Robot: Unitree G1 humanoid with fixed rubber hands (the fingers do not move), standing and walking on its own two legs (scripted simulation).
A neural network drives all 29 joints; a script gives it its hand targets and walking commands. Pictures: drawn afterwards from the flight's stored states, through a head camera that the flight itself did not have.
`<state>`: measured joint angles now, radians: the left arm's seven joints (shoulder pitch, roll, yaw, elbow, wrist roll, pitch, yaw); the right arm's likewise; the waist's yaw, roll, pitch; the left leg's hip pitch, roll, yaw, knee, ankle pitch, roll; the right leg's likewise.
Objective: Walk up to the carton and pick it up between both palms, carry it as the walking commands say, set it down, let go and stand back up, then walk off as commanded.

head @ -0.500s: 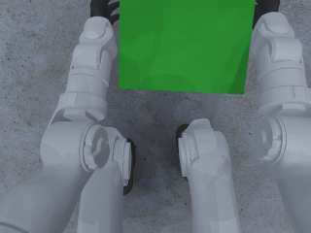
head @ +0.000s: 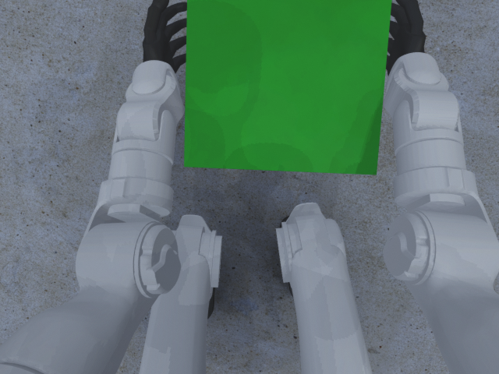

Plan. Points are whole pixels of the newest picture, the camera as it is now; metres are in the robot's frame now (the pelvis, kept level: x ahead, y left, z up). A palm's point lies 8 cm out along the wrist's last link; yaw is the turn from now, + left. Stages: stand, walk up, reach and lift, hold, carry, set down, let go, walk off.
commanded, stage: reach and lift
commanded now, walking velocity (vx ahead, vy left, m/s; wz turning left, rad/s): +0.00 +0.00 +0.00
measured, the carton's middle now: (276, 81) +0.51 -0.09 -0.18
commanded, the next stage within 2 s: none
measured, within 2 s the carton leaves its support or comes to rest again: neither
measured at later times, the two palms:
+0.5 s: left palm (132, 55) +0.51 +0.07 -0.02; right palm (438, 47) +0.48 -0.25 -0.03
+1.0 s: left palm (83, 42) +0.49 +0.08 +0.06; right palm (487, 34) +0.46 -0.24 +0.05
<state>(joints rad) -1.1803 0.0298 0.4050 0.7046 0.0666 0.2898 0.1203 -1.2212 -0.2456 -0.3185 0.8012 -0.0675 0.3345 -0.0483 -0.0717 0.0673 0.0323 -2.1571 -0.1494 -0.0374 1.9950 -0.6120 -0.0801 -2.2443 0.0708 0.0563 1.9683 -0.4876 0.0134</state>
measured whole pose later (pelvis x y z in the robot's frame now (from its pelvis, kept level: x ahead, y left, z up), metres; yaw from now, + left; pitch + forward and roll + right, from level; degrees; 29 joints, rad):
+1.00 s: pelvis +0.01 +0.00 +0.12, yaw -2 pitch +40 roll +3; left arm -0.93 -0.05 0.44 0.69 0.14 0.29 0.08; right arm -0.97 -0.11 -0.40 0.76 -0.16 0.35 -0.03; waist -0.05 0.05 -0.15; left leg -1.76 -0.15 -0.07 1.62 -0.55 -0.06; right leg -1.84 0.10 0.09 1.60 -0.45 0.03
